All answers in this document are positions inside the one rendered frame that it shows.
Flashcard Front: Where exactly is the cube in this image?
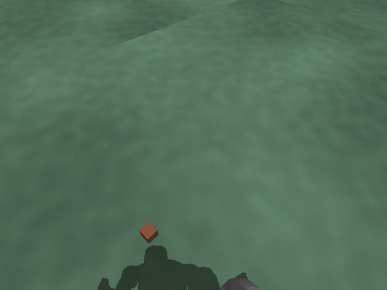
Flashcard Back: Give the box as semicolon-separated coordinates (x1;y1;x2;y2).
139;222;158;243

